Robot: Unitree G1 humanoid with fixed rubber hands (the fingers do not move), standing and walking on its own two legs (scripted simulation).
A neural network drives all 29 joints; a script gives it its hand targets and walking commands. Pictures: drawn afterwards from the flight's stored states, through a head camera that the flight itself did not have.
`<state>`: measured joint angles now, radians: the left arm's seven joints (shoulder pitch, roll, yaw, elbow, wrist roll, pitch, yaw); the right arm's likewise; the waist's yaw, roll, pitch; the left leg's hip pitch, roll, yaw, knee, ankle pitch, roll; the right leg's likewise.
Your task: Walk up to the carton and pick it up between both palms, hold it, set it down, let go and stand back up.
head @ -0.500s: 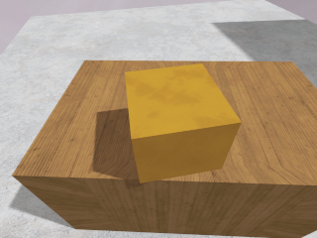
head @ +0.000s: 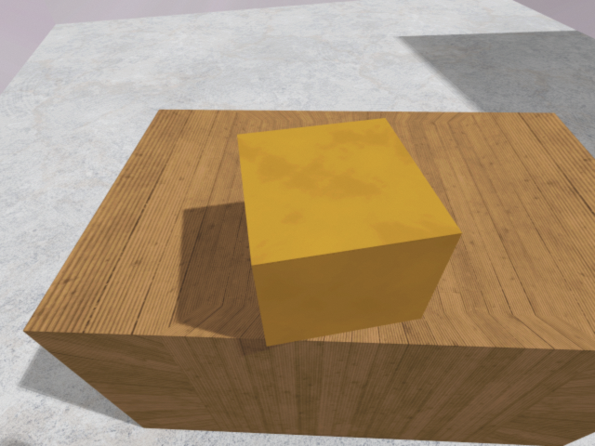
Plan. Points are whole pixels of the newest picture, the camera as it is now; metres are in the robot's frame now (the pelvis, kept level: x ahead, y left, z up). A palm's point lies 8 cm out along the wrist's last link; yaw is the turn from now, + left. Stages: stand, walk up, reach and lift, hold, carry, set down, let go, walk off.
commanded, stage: stand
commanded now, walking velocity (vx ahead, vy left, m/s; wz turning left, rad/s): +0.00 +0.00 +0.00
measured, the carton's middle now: (328, 226) +0.49 -0.01 +0.00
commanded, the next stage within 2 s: none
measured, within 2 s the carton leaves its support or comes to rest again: neither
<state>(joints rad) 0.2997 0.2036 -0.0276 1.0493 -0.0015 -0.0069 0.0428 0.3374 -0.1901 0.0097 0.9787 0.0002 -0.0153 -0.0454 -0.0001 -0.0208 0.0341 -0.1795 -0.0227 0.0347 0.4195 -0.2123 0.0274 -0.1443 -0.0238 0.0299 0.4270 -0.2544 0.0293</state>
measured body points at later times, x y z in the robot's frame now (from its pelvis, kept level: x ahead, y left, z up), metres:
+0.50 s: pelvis +0.01 +0.01 +0.00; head +0.02 +0.02 +0.45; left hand +0.00 +0.24 -0.16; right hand +0.01 -0.23 -0.15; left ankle +0.01 +0.10 -0.74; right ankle -0.01 -0.14 -0.74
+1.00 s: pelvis +0.01 +0.01 +0.00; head +0.02 +0.02 +0.45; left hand +0.00 +0.24 -0.16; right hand +0.02 -0.23 -0.15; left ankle +0.01 +0.10 -0.74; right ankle -0.01 -0.14 -0.74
